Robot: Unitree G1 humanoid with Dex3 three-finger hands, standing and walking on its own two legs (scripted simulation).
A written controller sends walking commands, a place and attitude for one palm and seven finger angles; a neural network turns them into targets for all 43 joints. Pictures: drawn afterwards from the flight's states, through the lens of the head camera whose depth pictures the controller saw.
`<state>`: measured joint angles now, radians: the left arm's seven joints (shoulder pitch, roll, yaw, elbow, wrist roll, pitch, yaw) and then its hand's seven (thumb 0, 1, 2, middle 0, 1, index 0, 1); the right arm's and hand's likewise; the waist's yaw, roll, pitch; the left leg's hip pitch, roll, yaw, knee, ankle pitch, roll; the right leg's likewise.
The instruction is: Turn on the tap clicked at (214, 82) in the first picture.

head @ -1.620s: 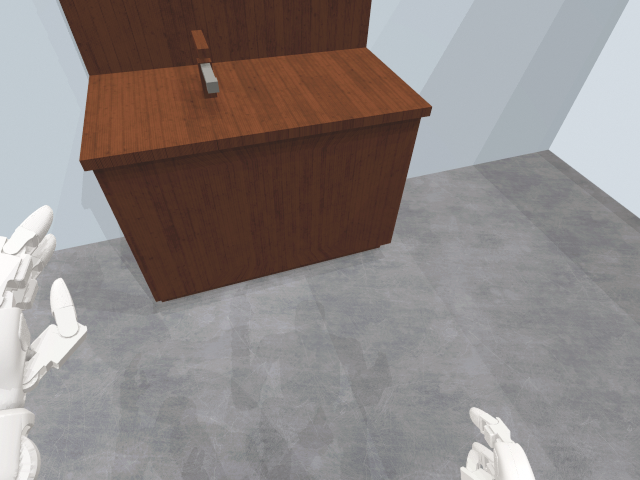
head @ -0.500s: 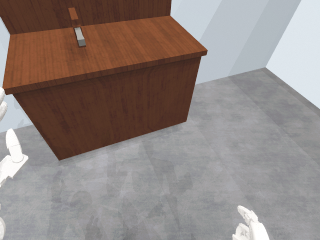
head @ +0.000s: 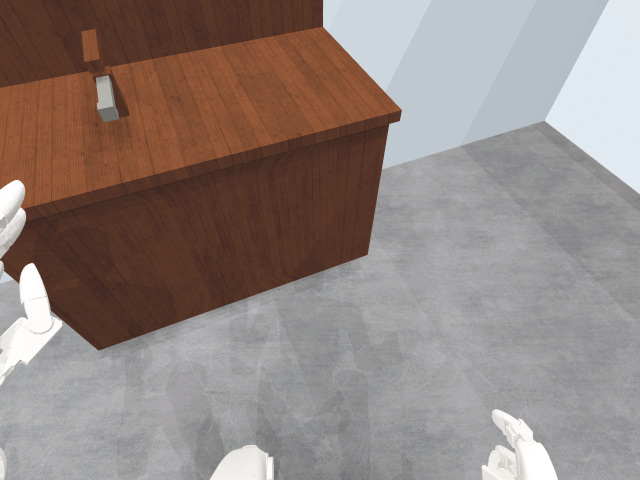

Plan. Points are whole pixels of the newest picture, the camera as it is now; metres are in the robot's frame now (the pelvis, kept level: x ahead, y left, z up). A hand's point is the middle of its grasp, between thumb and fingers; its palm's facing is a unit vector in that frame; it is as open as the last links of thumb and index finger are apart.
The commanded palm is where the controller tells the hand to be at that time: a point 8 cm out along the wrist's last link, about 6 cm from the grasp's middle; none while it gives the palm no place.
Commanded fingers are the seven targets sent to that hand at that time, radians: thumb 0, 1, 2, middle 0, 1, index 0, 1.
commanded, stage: take the last steps up to it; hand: left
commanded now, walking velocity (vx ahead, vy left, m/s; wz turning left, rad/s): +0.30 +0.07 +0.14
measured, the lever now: (108, 111) +0.72 +0.43 +0.04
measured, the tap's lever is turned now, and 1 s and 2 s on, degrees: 0 0 0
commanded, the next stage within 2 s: come to a stop and stand still in 1.24 s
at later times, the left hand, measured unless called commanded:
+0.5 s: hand (87, 225) +0.32 +0.24 +0.18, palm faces +0.47 -0.76 -0.45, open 7.4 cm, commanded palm +0.26 +0.28 +0.18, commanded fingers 0.00 0.90 0.90 -0.20 -0.30 -0.20 -0.30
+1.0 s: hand (128, 140) +0.44 +0.24 +0.19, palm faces +0.44 -0.78 -0.45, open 7.4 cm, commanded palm +0.39 +0.28 +0.18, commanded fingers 0.00 0.90 0.90 -0.20 -0.30 -0.20 -0.30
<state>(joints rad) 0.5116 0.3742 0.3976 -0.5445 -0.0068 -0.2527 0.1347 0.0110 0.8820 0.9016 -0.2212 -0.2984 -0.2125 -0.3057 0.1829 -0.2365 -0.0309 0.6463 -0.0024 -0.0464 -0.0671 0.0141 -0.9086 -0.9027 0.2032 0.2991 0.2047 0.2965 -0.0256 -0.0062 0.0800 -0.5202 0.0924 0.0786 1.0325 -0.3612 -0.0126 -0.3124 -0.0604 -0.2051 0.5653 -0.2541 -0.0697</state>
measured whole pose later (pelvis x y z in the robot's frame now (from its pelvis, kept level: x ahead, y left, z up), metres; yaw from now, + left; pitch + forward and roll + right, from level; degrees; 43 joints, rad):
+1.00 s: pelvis +0.24 +0.00 +0.00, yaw +2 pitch +0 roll +0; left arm 0.48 0.37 0.39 -0.53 -0.02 -0.23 0.15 0.01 0.89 0.90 -0.21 -0.30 -0.21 -0.30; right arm 0.20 -0.14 0.02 0.59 0.01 -0.11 -0.06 0.01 -0.91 -0.90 0.20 0.30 0.21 0.30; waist -0.01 0.02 0.03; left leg -0.28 0.12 0.15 0.58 -0.30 -0.03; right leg -0.38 -0.06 -0.14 0.70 -0.39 0.03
